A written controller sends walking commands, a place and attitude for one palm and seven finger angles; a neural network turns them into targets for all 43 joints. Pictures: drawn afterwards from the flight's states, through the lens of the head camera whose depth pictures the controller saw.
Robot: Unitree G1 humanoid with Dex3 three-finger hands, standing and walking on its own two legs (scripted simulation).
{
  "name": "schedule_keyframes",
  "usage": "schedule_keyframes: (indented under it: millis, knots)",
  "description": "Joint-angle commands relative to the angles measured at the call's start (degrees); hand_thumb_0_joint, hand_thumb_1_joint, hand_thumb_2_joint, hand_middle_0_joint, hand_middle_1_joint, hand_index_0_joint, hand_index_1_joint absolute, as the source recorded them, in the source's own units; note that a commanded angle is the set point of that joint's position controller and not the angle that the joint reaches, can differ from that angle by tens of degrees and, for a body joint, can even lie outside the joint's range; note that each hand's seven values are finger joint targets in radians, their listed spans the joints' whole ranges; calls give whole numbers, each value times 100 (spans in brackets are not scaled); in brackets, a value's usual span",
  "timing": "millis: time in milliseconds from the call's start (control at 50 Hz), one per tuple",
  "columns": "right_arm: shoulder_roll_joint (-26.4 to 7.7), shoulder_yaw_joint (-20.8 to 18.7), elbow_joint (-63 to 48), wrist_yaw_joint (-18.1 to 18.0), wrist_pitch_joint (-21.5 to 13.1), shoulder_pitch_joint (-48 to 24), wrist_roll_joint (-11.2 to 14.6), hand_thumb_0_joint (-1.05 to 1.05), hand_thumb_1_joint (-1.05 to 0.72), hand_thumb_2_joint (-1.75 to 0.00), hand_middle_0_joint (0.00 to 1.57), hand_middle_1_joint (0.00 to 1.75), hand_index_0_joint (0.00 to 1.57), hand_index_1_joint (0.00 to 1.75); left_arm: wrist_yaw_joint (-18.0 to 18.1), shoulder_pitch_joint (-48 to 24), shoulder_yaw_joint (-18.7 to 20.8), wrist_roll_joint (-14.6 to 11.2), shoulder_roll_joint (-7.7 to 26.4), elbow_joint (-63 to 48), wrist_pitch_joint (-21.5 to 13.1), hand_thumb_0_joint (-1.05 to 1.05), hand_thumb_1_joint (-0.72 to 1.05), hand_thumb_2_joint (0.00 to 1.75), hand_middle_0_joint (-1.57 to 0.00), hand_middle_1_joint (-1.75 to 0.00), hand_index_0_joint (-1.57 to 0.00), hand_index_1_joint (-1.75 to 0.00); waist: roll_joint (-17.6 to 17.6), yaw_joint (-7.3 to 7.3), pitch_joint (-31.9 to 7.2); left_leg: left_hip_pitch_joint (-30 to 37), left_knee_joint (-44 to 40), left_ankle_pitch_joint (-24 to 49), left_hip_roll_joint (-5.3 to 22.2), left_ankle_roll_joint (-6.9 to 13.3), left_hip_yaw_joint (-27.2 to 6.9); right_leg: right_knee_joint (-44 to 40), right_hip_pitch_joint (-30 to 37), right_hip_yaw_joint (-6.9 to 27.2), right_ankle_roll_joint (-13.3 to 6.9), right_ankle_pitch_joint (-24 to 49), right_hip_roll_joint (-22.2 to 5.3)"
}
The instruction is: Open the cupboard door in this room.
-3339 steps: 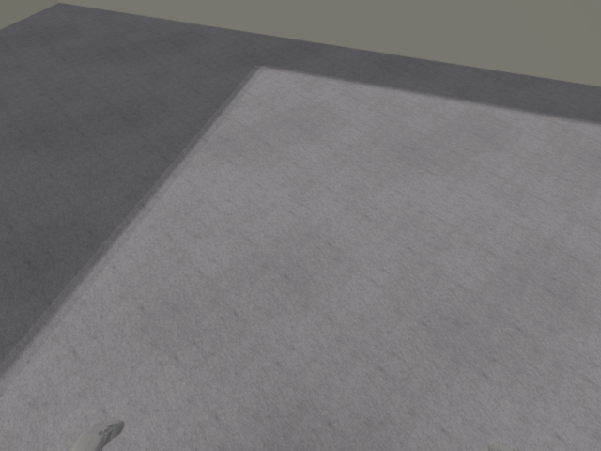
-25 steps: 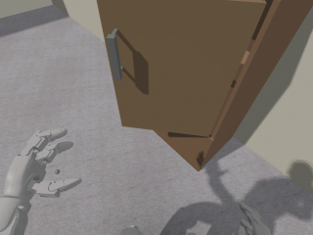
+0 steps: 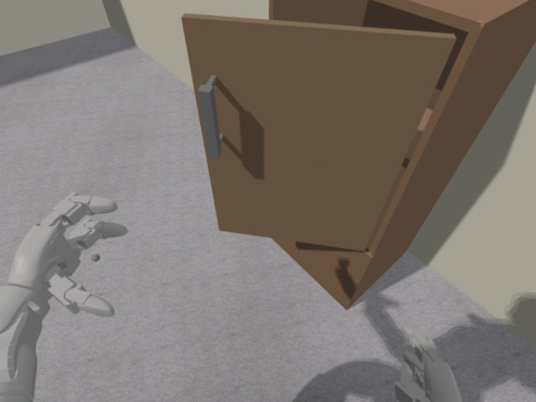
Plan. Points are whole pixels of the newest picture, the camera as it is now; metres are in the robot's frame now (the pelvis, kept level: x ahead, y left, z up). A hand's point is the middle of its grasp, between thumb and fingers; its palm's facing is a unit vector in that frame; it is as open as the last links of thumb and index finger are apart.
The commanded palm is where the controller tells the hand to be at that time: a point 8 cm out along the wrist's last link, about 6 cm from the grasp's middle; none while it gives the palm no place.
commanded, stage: raise the hand with hooked fingers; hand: left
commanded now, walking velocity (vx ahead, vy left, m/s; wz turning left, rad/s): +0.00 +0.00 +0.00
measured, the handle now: (213, 117) +0.59 +0.16 +0.10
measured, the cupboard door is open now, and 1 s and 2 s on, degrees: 40 40 40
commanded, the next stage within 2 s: move the hooked fingers beside the handle in 0.66 s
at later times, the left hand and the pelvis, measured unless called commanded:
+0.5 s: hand (100, 232) +0.29 +0.26 +0.12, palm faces -0.02 -1.00 -0.02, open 14.0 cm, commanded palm +0.27 +0.30 +0.13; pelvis +0.00 -0.01 +0.01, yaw -1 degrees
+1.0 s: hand (113, 216) +0.32 +0.25 +0.12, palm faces -0.04 -1.00 -0.02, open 14.0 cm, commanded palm +0.30 +0.30 +0.12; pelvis -0.01 -0.01 +0.01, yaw +0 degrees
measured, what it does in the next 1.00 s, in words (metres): stands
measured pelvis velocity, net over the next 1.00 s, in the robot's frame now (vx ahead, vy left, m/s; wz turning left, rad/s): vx -0.01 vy -0.01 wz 0.00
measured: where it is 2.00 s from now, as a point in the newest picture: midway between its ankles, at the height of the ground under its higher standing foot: outside the picture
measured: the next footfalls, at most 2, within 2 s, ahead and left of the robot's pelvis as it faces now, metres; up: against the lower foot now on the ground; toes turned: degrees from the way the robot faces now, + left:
none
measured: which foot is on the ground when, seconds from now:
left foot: down 0.00-1.00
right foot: down 0.00-1.00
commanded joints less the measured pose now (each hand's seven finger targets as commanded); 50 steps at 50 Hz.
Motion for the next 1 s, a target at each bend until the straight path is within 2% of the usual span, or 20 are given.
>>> schedule_keyframes:
  millis: [0, 60, 140, 180, 200, 240, 360, 400, 440, 480, 600, 700, 720, 740, 800, 860, 900, 920, 960, 980]
  knots:
    - [-840, -366, -733, -134, -300, -294, 11, 0, -90, -90, 20, 30, 20, 30, -43, -1843, 920, -273, 1754, -1139, -542, 0, -50, 30, -30, -120, -30, -120, 312, -55, -1173, 944, -926, 1331, 20, -85, -133, -585, 350, -124, -299, 1097, 269]
    - [-838, -367, -675, -155, -260, -273, 57, 0, -90, -90, 20, 30, 20, 30, -183, -1936, 741, -219, 1638, -704, -365, 0, -50, 30, -30, -120, -30, -120, 505, -113, -1062, 1017, -1010, 1331, 23, -81, -110, -674, 284, -127, -278, 1146, 223]
    - [-888, -369, -684, -161, -212, -274, 86, 0, -90, -90, 20, 30, 20, 30, -351, -2215, 745, -170, 1845, -436, -89, 0, -50, 30, -30, -120, -30, -120, 453, -93, -1053, 1009, -1105, 1375, 5, -61, -98, -788, 429, -102, -268, 1217, 190]
    - [-888, -384, -730, -142, -200, -244, 87, 0, -90, -90, 20, 30, 20, 30, -394, -1988, 681, -178, 1716, -221, -33, 0, -50, 30, -30, -120, -30, -120, 229, -85, -1033, 988, -1117, 1398, -4, -45, -98, -801, 408, -120, -262, 1237, 193]
    - [-896, -390, -737, -122, -205, -229, 73, 0, -90, -90, 20, 30, 20, 30, -427, -1902, 764, -244, 1746, -195, -45, 0, -50, 30, -30, -120, -30, -120, -22, -35, -1097, 972, -1067, 1532, -15, -30, -76, -810, 546, -84, -269, 1406, 209]
    - [-906, -409, -759, -83, -188, -234, 65, 0, -90, -90, 20, 30, 20, 30, -454, -1805, 876, -302, 1781, -143, -90, 0, -50, 30, -30, -120, -30, -120, -122, -8, -1152, 909, -1052, 1591, -18, -30, -37, -786, 579, -79, -254, 1522, 198]
    - [-877, -446, -784, -43, -198, -218, 33, 0, -90, -90, 20, 30, 20, 30, -308, -2044, 1033, -300, 1909, -589, -400, 0, -50, 30, -30, -120, -30, -120, 217, 14, -1397, 1082, -1029, 1747, -24, -27, 40, -737, 663, -20, -260, 1692, 187]
    - [-888, -443, -756, -49, -188, -208, 14, 0, -90, -90, 20, 30, 20, 30, -256, -2049, 1065, -280, 1968, -599, -429, 0, -50, 30, -30, -120, -30, -120, 162, 9, -1302, 1004, -1016, 1651, -20, -13, 65, -778, 662, 25, -259, 1613, 190]
    - [-864, -452, -734, -71, -183, -231, 53, 0, -90, -90, 20, 30, 20, 30, -253, -2108, 888, -252, 1773, -588, -434, 0, -50, 30, -30, -120, -30, -120, 363, -64, -1200, 1040, -1069, 1506, -19, -15, 78, -811, 558, 21, -244, 1472, 177]
    - [-869, -446, -725, -102, -175, -231, 55, 0, -90, -90, 20, 30, 20, 30, -243, -2133, 858, -195, 1795, -548, -402, 0, -50, 30, -30, -120, -30, -120, 513, -73, -1171, 1066, -1100, 1378, -19, -16, 69, -851, 487, 15, -246, 1315, 171]
    - [-884, -429, -714, -137, -179, -242, 54, 0, -90, -90, 20, 30, 20, 30, -260, -2090, 909, -247, 1841, -481, -384, 0, -50, 30, -30, -120, -30, -120, 95, -44, -1152, 1044, -1125, 1454, -13, -9, 23, -876, 630, 3, -249, 1409, 197]
    - [-886, -419, -711, -142, -171, -278, 65, 0, -90, -90, 20, 30, 20, 30, -324, -2122, 869, -267, 1792, -247, -343, 0, -50, 30, -30, -120, -30, -120, 81, -47, -1053, 991, -1127, 1342, -25, -9, 43, -904, 578, 29, -245, 1325, 190]
    - [-879, -415, -722, -143, -162, -272, 70, 0, -90, -90, 20, 30, 20, 30, -336, -2111, 832, -269, 1749, -144, -310, 0, -50, 30, -30, -120, -30, -120, -23, -69, -1032, 922, -1133, 1279, -21, -4, 44, -913, 535, 23, -225, 1279, 178]
    - [-882, -416, -722, -144, -165, -293, 79, 0, -90, -90, 20, 30, 20, 30, -350, -2177, 756, -257, 1690, -219, -331, 0, -50, 30, -30, -120, -30, -120, 116, -78, -1043, 947, -1143, 1254, -27, -16, 45, -900, 520, 21, -229, 1239, 172]
    - [-908, -393, -594, -212, -142, -258, 83, 0, -90, -90, 20, 30, 20, 30, -315, -3112, 525, -205, 1674, 26, -376, 0, -50, 30, -30, -120, -30, -120, -7, -282, -744, 861, -1125, 860, -8, -2, 19, -1009, 192, 75, -217, 771, 189]
    - [-937, -391, -507, -255, -132, -184, 80, 0, -90, -90, 20, 30, 20, 30, -272, -3701, 543, -74, 1857, 286, -487, 0, -50, 30, -30, -120, -30, -120, 181, -338, -918, 892, -1125, 742, -13, -11, -22, -979, 119, 71, -229, 572, 157]
    - [-929, -393, -506, -256, -141, -164, 58, 0, -90, -90, 20, 30, 20, 30, -227, -3911, 514, -27, 1912, 236, -584, 0, -50, 30, -30, -120, -30, -120, 325, -279, -1231, 1033, -1096, 910, -10, -26, -54, -895, 225, 68, -265, 712, 166]
    - [-894, -399, -518, -242, -154, -164, 58, 0, -90, -90, 20, 30, 20, 30, -221, -3967, 431, -7, 1830, 129, -632, 0, -50, 30, -30, -120, -30, -120, 566, -276, -1500, 1176, -1088, 974, -19, -29, -46, -871, 252, 77, -263, 792, 148]
    - [-907, -404, -484, -225, -138, -99, 43, 0, -90, -90, 20, 30, 20, 30, -196, -3777, 477, 22, 1834, 419, -645, 0, -50, 30, -30, -120, -30, -120, 469, -238, -1620, 1185, -1051, 1167, -14, -35, -47, -812, 323, 49, -272, 1046, 154]
    - [-923, -400, -457, -222, -101, -58, 46, 0, -90, -90, 20, 30, 20, 30, -185, -3733, 590, 42, 1962, 706, -604, 0, -50, 30, -30, -120, -30, -120, 314, -242, -1462, 1031, -1057, 1117, -3, -40, -39, -814, 288, 31, -265, 1023, 155]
